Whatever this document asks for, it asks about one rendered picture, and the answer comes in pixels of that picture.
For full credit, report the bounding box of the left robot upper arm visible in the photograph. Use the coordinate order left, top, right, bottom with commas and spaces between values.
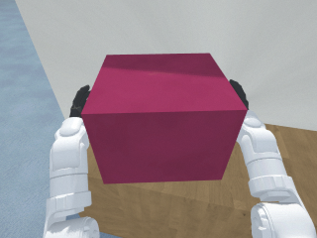
45, 216, 100, 238

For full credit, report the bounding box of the carton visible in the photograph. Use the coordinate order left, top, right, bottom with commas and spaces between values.
80, 53, 248, 184

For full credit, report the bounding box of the right robot upper arm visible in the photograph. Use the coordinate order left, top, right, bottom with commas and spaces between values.
251, 202, 316, 238

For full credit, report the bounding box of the right robot hand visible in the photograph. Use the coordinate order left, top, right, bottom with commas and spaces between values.
229, 79, 249, 110

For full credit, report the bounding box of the left robot hand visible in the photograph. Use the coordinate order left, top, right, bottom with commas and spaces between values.
69, 84, 91, 119

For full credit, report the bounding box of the pedestal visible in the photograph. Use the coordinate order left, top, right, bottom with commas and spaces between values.
78, 123, 317, 238

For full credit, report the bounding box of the left robot forearm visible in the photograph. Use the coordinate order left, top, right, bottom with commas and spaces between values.
43, 117, 92, 238

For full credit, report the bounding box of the right robot forearm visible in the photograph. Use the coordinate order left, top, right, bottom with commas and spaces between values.
236, 110, 317, 238

